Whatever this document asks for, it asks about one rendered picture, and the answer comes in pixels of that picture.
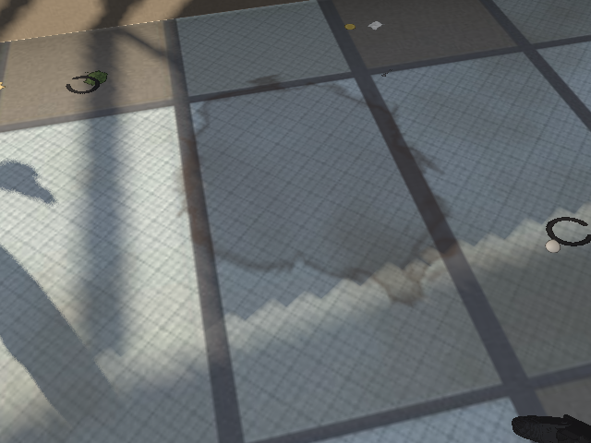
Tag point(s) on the right robot hand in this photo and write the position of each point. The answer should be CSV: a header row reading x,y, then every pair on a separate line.
x,y
548,429

